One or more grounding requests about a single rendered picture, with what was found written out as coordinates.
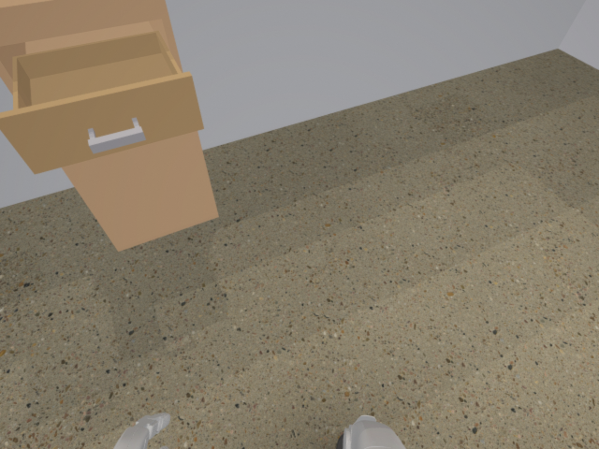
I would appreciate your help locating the cabinet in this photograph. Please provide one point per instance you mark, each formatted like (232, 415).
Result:
(139, 194)

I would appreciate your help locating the drawer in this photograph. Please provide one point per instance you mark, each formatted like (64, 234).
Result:
(59, 94)

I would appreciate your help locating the right robot thigh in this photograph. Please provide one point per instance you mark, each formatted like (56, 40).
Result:
(366, 434)

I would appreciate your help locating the robot left hand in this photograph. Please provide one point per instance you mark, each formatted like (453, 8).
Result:
(137, 437)

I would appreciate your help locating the robot right shin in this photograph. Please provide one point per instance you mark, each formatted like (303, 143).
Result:
(366, 417)

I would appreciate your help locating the handle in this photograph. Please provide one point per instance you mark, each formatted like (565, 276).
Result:
(115, 140)

